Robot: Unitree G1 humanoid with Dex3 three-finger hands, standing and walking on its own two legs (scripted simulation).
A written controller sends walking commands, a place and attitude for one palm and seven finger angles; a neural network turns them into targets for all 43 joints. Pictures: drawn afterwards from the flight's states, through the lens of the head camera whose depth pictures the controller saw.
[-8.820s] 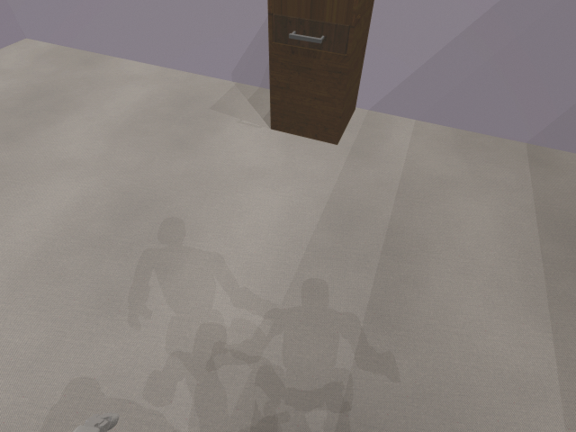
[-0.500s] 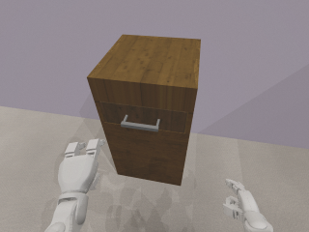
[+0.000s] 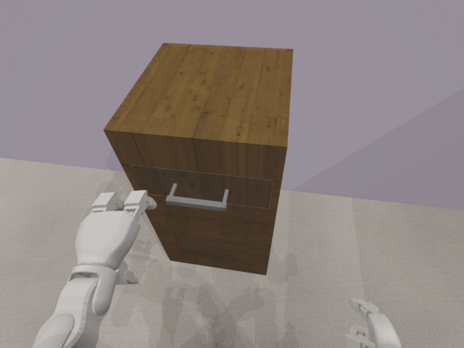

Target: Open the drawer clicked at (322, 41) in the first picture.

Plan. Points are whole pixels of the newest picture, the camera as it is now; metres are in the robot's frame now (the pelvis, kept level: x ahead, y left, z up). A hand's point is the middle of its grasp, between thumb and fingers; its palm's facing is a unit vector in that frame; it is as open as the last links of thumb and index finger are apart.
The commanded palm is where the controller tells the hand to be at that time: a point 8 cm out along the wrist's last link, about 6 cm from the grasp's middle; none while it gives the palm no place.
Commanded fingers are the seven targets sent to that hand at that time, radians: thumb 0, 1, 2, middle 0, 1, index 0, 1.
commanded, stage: raise the hand with hooked fingers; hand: left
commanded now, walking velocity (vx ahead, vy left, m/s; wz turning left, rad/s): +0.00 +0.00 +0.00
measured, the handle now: (198, 197) +0.50 +0.17 -0.16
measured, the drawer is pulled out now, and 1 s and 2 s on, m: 0.00 0.00 0.00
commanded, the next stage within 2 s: move the hooked fingers above the handle in 0.72 s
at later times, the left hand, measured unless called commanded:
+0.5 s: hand (129, 202) +0.32 +0.22 +0.08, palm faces -0.01 -0.12 -0.99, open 13.8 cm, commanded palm +0.29 +0.23 +0.14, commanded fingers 0.00 -0.50 0.30 -0.30 -1.20 -0.30 -1.20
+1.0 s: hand (129, 220) +0.30 +0.23 +0.05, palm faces -0.06 -0.11 -0.99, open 13.8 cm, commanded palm +0.29 +0.23 +0.12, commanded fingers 0.00 -0.50 0.30 -0.30 -1.20 -0.30 -1.20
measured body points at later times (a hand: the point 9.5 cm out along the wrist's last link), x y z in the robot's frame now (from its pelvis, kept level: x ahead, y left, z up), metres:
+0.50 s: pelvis +0.01 -0.01 +0.01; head +0.04 -0.03 +0.46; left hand +0.31 +0.23 +0.14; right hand +0.21 -0.23 -0.10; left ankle -0.02 +0.04 -0.72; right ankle +0.00 -0.10 -0.72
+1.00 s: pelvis -0.01 -0.01 +0.01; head +0.02 -0.02 +0.46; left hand +0.30 +0.23 +0.10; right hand +0.17 -0.23 -0.10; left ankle -0.02 +0.04 -0.72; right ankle +0.00 -0.10 -0.72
